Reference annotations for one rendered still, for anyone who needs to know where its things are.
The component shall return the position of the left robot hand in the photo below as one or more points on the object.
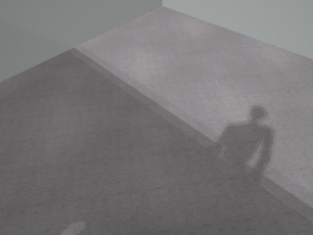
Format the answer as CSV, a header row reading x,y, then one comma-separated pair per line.
x,y
74,228

